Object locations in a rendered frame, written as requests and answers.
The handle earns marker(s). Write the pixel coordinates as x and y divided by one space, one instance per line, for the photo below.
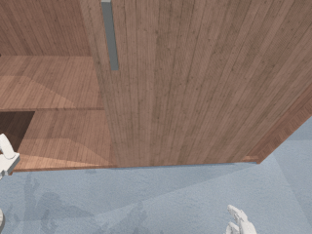
106 6

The left robot hand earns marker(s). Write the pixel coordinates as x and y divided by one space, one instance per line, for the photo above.
9 158

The right robot hand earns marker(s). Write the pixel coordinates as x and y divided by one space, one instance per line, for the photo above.
241 219

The wardrobe door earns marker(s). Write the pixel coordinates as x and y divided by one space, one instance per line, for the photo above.
283 121
198 81

